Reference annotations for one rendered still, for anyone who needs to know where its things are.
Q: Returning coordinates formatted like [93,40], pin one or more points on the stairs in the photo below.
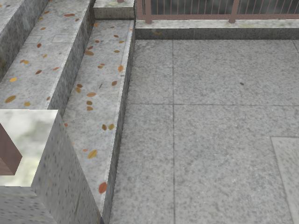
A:
[54,55]

